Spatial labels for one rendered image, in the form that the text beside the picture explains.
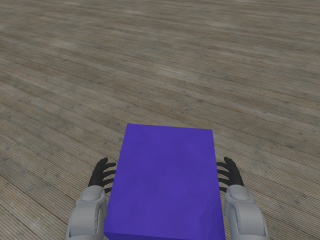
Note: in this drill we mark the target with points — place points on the robot left hand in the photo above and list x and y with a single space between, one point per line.
98 175

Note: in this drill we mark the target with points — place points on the robot right hand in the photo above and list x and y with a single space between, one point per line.
233 174

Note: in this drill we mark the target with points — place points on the robot left forearm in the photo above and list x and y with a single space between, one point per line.
87 219

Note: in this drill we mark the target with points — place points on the carton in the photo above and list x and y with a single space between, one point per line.
166 186

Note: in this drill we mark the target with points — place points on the robot right forearm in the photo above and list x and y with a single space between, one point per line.
246 220

